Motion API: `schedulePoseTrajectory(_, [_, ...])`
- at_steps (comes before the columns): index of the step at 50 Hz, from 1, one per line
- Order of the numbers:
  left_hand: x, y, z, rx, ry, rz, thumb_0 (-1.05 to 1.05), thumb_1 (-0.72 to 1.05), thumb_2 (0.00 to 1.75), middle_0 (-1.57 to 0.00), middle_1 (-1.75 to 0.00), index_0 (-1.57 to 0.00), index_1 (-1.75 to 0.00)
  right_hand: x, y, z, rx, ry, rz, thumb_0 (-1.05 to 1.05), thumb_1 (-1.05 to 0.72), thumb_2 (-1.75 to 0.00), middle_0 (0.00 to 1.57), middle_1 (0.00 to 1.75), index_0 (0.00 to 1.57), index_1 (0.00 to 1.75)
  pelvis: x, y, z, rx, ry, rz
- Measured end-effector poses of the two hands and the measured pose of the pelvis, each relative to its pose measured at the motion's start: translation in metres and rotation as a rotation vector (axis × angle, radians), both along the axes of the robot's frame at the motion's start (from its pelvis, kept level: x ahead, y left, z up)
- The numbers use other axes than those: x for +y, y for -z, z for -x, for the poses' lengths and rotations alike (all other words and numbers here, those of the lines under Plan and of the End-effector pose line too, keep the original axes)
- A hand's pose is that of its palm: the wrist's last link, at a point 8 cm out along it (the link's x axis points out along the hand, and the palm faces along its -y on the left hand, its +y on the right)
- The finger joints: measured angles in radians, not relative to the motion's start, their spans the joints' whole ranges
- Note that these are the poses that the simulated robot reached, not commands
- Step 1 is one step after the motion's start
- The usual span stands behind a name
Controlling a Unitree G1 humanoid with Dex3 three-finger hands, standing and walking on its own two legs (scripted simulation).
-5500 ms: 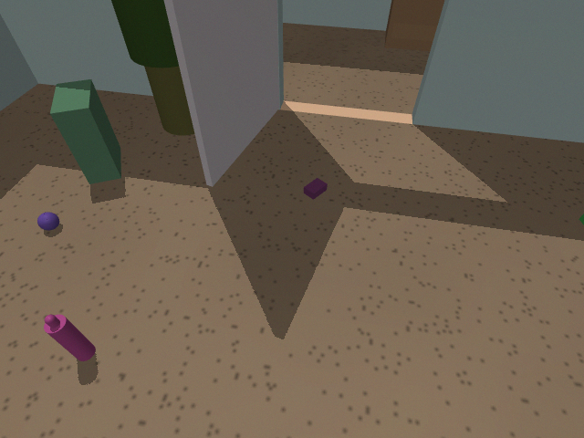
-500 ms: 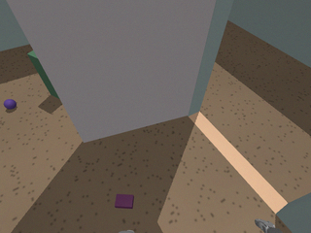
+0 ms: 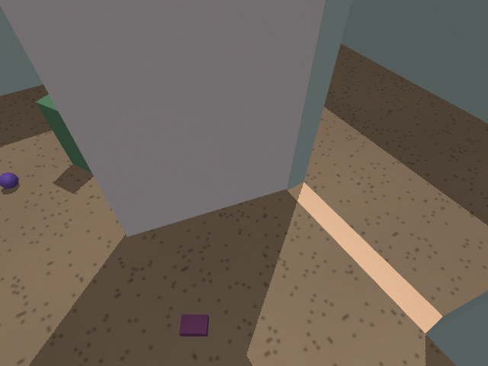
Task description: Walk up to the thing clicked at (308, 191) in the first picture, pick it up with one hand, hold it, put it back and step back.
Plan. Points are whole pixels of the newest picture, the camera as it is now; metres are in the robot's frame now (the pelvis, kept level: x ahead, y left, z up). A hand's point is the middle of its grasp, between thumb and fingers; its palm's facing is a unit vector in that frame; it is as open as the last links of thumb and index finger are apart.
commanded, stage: walk up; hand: left
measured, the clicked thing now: (194, 325) +0.40 +0.20 -0.75
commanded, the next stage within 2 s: stand in 0.78 s
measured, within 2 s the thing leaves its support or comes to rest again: neither
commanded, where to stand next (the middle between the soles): +0.09 +0.02 m, yaw -1 degrees
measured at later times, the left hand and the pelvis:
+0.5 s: hand out of the picture +0.11 +0.25 -0.14, palm faces -0.05 -0.94 -0.34, open 7.4 cm; pelvis +0.00 +0.00 +0.01, yaw -1 degrees
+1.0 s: hand out of the picture +0.10 +0.24 -0.14, palm faces -0.03 -0.94 -0.35, open 7.4 cm; pelvis +0.02 -0.01 +0.01, yaw -1 degrees
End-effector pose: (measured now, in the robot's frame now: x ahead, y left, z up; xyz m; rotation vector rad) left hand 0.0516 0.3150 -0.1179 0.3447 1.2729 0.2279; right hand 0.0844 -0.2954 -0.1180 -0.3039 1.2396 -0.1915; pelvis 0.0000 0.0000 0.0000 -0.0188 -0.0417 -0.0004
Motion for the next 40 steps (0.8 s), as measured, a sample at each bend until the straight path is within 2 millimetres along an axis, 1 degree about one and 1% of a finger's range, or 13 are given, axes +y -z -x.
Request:
schedulePoseTrajectory(5, [-0.009,-0.007,-0.008,-0.014,0.003,0.003,0.0,0.9,0.9,-0.2,-0.3,-0.2,-0.3,-0.002,0.0,-0.01,-0.018,0.001,-0.017,0.01,-0.9,-0.9,0.21,0.3,0.2,0.29,-0.003,-0.004,-0.002,-0.002,-0.001,-0.008])
schedulePoseTrajectory(12, [-0.018,-0.013,-0.031,-0.067,0.025,0.013,0.0,0.9,0.9,-0.2,-0.3,-0.2,-0.3,-0.007,-0.006,-0.019,-0.052,0.01,-0.017,0.01,-0.9,-0.9,0.21,0.3,0.2,0.29,-0.005,-0.008,-0.003,-0.006,0.005,-0.014])
schedulePoseTrajectory(16, [-0.021,-0.015,-0.045,-0.093,0.04,0.022,0.0,0.9,0.9,-0.2,-0.3,-0.2,-0.3,-0.009,-0.011,-0.016,-0.055,0.019,-0.008,0.01,-0.9,-0.9,0.2,0.3,0.2,0.29,-0.005,-0.01,-0.003,-0.006,0.01,-0.015])
schedulePoseTrajectory(21, [-0.022,-0.014,-0.055,-0.108,0.056,0.033,0.0,0.9,0.9,-0.2,-0.3,-0.2,-0.3,-0.012,-0.014,-0.006,-0.038,0.033,0.005,0.01,-0.9,-0.9,0.2,0.3,0.2,0.29,-0.004,-0.011,-0.004,-0.004,0.016,-0.015])
schedulePoseTrajectory(26, [-0.021,-0.012,-0.056,-0.09,0.064,0.037,0.0,0.9,0.9,-0.2,-0.3,-0.2,-0.3,-0.013,-0.015,0.005,-0.007,0.046,0.012,0.01,-0.9,-0.9,0.2,0.3,0.2,0.29,-0.003,-0.012,-0.005,0.003,0.02,-0.015])
schedulePoseTrajectory(31, [-0.019,-0.011,-0.05,-0.06,0.056,0.034,0.0,0.9,0.9,-0.2,-0.3,-0.2,-0.3,-0.012,-0.012,0.013,0.022,0.053,0.009,0.01,-0.9,-0.9,0.2,0.3,0.2,0.29,-0.003,-0.012,-0.008,0.008,0.021,-0.017])
schedulePoseTrajectory(35, [-0.019,-0.011,-0.045,-0.038,0.046,0.028,0.0,0.9,0.9,-0.2,-0.3,-0.2,-0.3,-0.01,-0.01,0.012,0.03,0.054,0.001,0.01,-0.9,-0.9,0.2,0.3,0.2,0.29,-0.004,-0.012,-0.011,0.008,0.018,-0.017])
schedulePoseTrajectory(40, [-0.02,-0.012,-0.041,-0.026,0.036,0.023,0.0,0.9,0.9,-0.2,-0.3,-0.2,-0.3,-0.009,-0.008,0.005,0.018,0.048,-0.009,0.01,-0.9,-0.9,0.2,0.3,0.2,0.29,-0.006,-0.012,-0.013,0.007,0.018,-0.018])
